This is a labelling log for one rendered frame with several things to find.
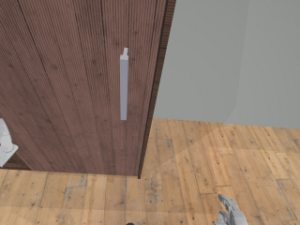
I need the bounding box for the handle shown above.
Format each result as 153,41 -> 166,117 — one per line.
120,48 -> 128,120

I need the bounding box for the wardrobe door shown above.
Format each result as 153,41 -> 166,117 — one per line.
0,143 -> 25,164
0,0 -> 167,176

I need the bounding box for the robot left hand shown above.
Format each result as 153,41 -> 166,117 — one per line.
0,118 -> 19,168

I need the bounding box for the robot right hand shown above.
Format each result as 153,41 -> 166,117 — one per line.
214,193 -> 248,225

